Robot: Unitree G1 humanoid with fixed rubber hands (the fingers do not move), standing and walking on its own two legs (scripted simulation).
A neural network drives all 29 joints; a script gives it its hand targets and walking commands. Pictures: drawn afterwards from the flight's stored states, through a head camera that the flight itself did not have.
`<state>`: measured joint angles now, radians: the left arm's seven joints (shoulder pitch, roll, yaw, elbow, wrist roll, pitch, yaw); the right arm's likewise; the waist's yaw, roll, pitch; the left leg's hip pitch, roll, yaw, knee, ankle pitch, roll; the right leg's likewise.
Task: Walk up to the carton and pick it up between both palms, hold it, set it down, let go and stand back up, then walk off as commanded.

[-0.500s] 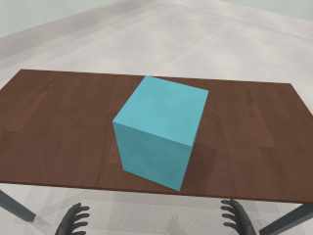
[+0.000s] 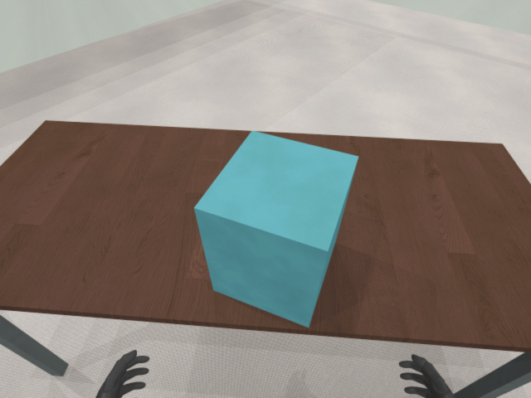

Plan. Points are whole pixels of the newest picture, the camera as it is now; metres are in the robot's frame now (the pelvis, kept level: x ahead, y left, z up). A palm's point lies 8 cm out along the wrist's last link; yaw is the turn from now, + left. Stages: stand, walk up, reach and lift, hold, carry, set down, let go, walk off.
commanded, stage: stand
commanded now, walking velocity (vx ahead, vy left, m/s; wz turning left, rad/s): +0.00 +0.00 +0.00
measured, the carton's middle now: (280, 228) +0.42 -0.02 +0.00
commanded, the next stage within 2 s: walk off in 0.78 s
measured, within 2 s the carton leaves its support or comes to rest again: neither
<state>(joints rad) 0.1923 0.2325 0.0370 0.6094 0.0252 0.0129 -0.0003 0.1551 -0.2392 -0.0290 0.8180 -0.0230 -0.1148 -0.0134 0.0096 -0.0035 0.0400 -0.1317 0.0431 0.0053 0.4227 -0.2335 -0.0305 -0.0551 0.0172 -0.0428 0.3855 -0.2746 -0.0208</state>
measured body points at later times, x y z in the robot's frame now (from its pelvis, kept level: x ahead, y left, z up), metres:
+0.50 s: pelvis -0.03 +0.01 +0.00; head -0.03 +0.01 +0.45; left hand +0.06 +0.31 -0.11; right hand +0.08 -0.28 -0.12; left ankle +0.00 +0.14 -0.74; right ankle -0.04 -0.10 -0.74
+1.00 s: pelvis -0.06 +0.02 +0.00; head -0.05 +0.02 +0.45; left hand +0.00 +0.33 -0.12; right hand +0.03 -0.28 -0.12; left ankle +0.00 +0.14 -0.74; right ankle -0.04 -0.10 -0.74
